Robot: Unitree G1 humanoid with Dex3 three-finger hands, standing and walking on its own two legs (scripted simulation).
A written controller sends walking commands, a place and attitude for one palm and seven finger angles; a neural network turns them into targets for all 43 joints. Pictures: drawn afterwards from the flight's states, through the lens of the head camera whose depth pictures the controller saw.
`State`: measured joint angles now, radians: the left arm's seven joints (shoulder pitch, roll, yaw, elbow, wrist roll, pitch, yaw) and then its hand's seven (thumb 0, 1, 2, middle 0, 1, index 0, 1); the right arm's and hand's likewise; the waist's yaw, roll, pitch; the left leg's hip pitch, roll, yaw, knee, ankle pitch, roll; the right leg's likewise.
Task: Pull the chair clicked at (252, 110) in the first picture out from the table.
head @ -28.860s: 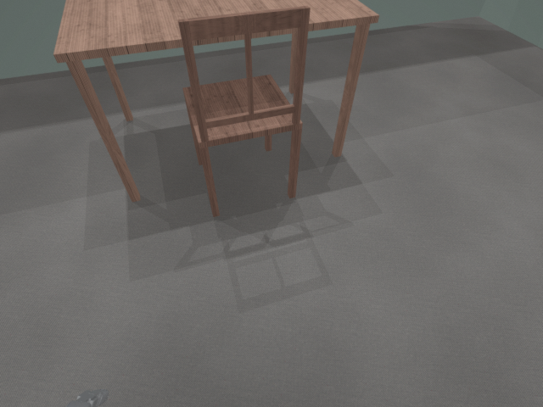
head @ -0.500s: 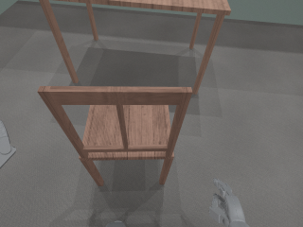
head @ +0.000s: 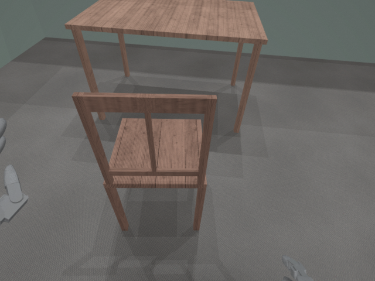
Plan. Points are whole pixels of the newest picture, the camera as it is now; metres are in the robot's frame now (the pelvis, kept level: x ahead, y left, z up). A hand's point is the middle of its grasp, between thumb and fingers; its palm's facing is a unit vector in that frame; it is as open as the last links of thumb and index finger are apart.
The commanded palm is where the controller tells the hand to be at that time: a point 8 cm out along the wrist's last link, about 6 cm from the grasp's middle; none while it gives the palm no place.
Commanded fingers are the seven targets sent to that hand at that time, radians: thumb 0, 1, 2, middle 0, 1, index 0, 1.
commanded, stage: stop stepping back and stand still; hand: left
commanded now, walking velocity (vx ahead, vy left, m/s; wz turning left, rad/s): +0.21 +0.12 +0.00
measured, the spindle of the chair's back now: (151, 144) +0.56 +0.15 -0.09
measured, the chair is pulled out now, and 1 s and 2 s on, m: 0.64 0.64 0.64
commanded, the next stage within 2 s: let the arm hang, fingers relaxed in 0.96 s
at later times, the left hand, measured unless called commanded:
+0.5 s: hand out of the picture +0.12 +0.26 +0.17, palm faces +0.48 -0.76 -0.43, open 7.4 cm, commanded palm +0.07 +0.29 +0.18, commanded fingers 0.00 0.90 0.90 -0.20 -0.30 -0.20 -0.30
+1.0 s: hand out of the picture +0.15 +0.28 +0.16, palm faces +0.38 -0.79 -0.48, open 7.4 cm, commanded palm +0.09 +0.32 +0.18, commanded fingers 0.00 0.90 0.90 -0.20 -0.30 -0.20 -0.30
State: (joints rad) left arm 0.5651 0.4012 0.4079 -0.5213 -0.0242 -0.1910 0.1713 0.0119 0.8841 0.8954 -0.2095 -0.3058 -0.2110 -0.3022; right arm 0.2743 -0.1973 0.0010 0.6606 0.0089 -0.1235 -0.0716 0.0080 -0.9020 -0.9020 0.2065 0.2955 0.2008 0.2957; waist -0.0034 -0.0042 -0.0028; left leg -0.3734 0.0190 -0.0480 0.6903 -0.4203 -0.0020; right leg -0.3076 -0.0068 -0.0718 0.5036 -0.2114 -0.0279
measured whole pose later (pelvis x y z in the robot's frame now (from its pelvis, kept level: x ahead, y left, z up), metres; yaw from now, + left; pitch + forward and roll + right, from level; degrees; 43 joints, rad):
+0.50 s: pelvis -0.07 -0.01 +0.01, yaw +0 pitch -1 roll +1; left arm 0.52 0.36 0.41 -0.38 -0.03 -0.23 0.13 0.01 0.88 0.90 -0.21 -0.31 -0.21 -0.30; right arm 0.29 -0.20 -0.01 0.72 0.02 -0.09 -0.04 0.01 -0.90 -0.90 0.21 0.30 0.20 0.30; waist 0.02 0.00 -0.04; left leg -0.42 -0.02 0.04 0.87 -0.31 0.01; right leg -0.15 -0.01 -0.09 0.44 -0.27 -0.05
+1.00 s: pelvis -0.05 +0.02 +0.01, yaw +1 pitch +0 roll -1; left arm 0.58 0.41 0.40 -0.47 -0.06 -0.20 0.14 0.01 0.89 0.90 -0.21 -0.31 -0.21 -0.30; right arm 0.20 -0.18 0.00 0.63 0.02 -0.11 -0.06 0.01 -0.90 -0.90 0.21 0.30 0.20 0.30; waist -0.01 0.00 0.05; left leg -0.22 0.00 0.06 0.44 -0.22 0.03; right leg -0.13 -0.03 -0.09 0.39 -0.26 0.01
